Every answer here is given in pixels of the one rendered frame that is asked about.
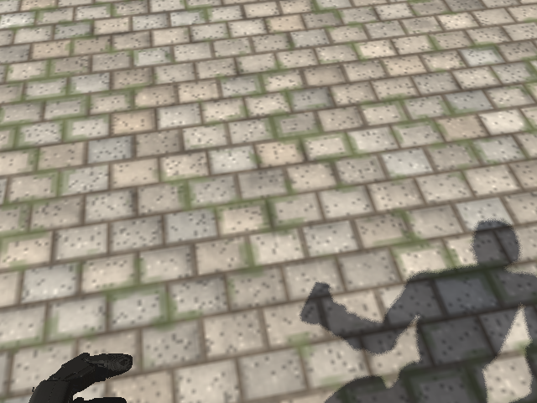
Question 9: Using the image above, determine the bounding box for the robot left hand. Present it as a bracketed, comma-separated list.
[29, 353, 133, 403]

